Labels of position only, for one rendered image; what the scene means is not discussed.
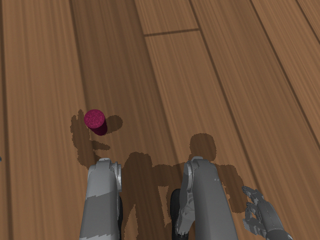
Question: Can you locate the right robot foot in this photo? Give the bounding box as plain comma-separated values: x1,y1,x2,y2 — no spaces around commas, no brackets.
170,188,189,240

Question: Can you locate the right robot arm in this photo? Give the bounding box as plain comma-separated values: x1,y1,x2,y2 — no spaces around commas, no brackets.
265,229,293,240

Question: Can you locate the cup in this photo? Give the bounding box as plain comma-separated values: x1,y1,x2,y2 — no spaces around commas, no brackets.
84,109,108,136

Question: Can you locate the right robot hand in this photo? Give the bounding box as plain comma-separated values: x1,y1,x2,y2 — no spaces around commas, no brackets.
241,186,285,238

